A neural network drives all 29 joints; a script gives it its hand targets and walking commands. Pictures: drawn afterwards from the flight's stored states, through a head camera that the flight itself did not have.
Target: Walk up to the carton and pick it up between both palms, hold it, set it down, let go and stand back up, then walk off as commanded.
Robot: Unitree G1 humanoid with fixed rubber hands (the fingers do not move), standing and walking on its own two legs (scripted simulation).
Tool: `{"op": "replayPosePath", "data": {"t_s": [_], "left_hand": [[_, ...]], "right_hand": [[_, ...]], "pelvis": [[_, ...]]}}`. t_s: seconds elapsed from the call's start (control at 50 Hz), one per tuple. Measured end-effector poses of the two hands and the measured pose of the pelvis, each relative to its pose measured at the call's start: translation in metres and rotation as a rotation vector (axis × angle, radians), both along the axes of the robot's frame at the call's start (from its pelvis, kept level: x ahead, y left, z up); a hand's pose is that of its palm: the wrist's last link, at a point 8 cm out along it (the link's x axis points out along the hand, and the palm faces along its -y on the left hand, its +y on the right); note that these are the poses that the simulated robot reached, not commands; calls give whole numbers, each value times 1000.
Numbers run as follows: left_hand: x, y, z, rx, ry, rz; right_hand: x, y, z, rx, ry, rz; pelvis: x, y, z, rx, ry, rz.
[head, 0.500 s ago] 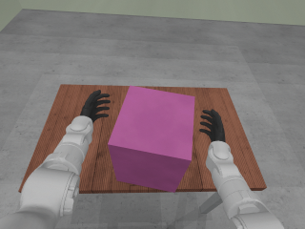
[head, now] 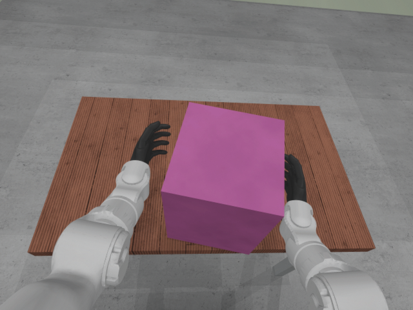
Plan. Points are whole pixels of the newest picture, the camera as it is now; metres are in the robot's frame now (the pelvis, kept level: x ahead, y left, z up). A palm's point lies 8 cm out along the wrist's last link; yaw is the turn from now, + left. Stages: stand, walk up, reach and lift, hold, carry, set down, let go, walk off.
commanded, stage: reach and lift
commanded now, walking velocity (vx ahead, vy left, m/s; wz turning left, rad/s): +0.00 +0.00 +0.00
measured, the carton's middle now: (221, 183) +0.39 -0.05 -0.04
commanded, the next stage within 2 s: none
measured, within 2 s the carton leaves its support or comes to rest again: leaves its support in 1.76 s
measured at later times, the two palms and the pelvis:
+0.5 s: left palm (152, 159) +0.42 +0.10 +0.02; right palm (289, 193) +0.34 -0.19 +0.00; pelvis -0.01 +0.00 +0.00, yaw +0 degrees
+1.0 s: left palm (151, 161) +0.41 +0.10 +0.02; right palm (289, 194) +0.34 -0.18 +0.00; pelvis -0.01 -0.01 +0.00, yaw +0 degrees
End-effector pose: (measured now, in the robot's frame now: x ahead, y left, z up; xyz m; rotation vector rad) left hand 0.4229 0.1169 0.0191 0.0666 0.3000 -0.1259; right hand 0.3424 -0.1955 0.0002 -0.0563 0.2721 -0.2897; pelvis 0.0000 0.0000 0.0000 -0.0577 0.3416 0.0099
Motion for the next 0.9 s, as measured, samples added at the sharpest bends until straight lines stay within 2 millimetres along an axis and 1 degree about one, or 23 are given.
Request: {"op": "replayPosePath", "data": {"t_s": [0.08, 0.16, 0.28, 0.42, 0.54, 0.72, 0.9], "left_hand": [[-8, -1, -6, 7, 27, 2], [-9, -6, -2, 3, 15, 1], [-7, -20, 2, -19, 13, -3], [-4, -20, 1, -24, 13, -1], [-5, -20, 1, -34, 1, -2], [-9, -20, 3, -41, -14, 5], [-9, -18, 1, -39, -11, 8]], "right_hand": [[-2, -1, 1, 5, -1, -5], [-2, -1, 2, 21, -2, -11], [3, 5, 2, 70, 3, -33], [4, 8, -1, 74, 4, -60], [1, 11, -2, 87, -20, -92], [-1, 11, 1, 61, -25, -67], [0, 12, 0, 64, -21, -65]], "pelvis": [[-3, -1, 0, 1, -4, 0], [-5, -3, -1, 3, -7, 1], [-7, -5, -2, 6, -5, 1], [-5, -5, -2, 6, -3, 1], [-6, -5, -1, 6, -29, 3], [-7, -8, 1, 10, -58, 4], [-5, -9, 1, 11, -59, 5]]}}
